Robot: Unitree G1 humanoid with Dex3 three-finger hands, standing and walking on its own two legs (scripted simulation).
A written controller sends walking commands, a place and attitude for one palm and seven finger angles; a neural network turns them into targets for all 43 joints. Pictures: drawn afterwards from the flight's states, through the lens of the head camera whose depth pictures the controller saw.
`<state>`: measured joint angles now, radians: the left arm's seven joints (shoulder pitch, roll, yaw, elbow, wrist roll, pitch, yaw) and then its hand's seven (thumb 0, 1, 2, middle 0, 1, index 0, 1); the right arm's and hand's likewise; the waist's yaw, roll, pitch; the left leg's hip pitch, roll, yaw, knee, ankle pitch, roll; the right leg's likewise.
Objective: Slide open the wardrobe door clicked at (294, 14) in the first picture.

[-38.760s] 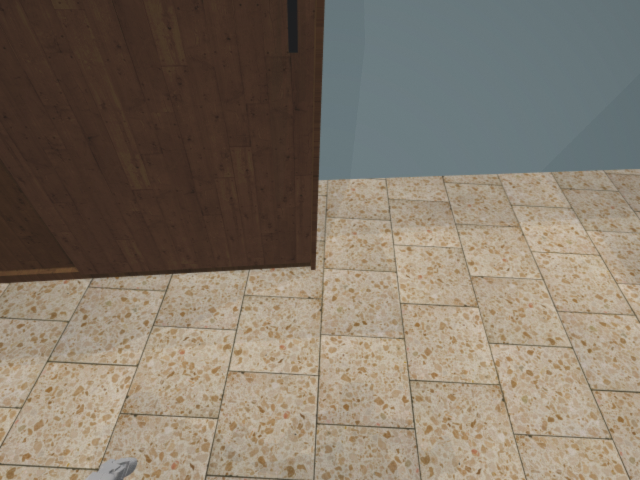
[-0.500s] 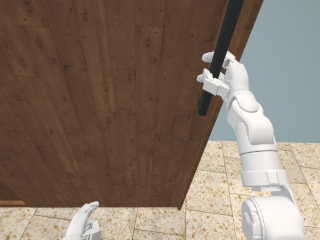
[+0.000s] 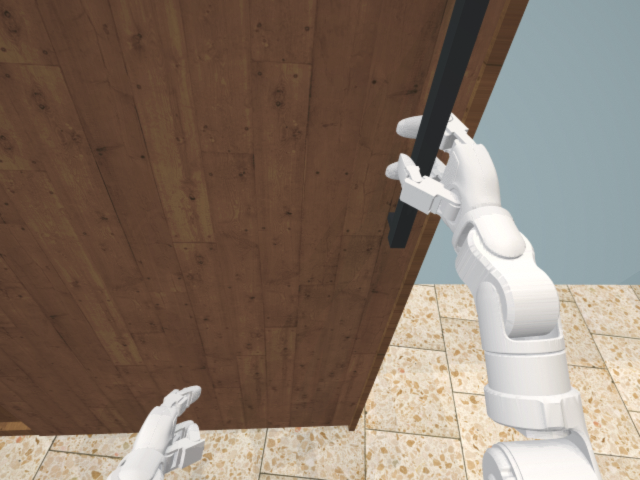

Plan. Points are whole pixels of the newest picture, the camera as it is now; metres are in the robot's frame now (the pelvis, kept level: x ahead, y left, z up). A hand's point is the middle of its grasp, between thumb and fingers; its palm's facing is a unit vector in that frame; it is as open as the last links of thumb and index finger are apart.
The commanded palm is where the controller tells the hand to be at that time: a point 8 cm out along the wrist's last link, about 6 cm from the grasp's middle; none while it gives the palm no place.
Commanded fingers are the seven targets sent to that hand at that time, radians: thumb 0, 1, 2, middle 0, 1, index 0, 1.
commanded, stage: tug the door sideways, standing still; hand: right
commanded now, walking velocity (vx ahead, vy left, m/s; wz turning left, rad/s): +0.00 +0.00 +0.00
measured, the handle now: (422, 138) +0.42 -0.08 +0.26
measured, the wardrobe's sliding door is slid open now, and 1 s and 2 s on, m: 0.00 0.00 0.16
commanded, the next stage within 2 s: step sideways, sliding the door along in 0.62 s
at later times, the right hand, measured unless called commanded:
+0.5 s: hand (404, 182) +0.37 -0.06 +0.23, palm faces -0.02 +1.00 -0.09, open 5.9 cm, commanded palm +0.34 -0.06 +0.24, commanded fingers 0.00 -0.90 -0.90 0.45 1.40 0.45 1.40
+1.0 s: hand (396, 186) +0.38 -0.06 +0.22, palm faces +0.10 +0.99 -0.12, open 6.1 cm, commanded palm +0.36 -0.04 +0.23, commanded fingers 0.00 -0.90 -0.90 0.45 1.40 0.45 1.40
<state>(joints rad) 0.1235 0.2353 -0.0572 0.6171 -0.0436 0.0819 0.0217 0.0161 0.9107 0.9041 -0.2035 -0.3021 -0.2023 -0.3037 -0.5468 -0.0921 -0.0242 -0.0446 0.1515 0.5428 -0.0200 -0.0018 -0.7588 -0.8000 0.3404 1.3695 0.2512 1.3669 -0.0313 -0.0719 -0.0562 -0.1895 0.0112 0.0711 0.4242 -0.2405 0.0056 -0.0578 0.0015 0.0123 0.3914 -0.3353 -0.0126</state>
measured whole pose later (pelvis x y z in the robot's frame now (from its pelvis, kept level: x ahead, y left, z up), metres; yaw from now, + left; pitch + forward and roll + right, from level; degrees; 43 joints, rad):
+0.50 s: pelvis -0.04 -0.01 +0.00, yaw -2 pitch -1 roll +0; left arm 0.16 0.19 -0.07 0.68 -0.03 0.05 0.01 0.01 0.91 0.90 -0.20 -0.30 -0.20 -0.30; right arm -0.82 -0.05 0.04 0.35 0.11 0.43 -0.13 0.00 -0.78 -0.82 0.38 1.39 0.24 1.40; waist -0.04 -0.04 0.00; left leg -0.23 0.06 0.10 0.48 -0.22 0.00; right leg -0.12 0.04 0.04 0.45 -0.31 -0.02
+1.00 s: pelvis -0.04 +0.05 -0.01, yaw -2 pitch +0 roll +0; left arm 0.19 0.18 -0.02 0.67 -0.02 -0.05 0.04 0.01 0.91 0.90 -0.20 -0.30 -0.20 -0.30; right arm -0.73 -0.15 0.02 0.28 0.11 -0.03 -0.14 -0.03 -0.75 -0.85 0.46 1.40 0.19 1.40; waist -0.09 -0.09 0.13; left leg -0.38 -0.01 0.03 0.79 -0.40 0.03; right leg -0.17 -0.05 0.07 0.50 -0.33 0.05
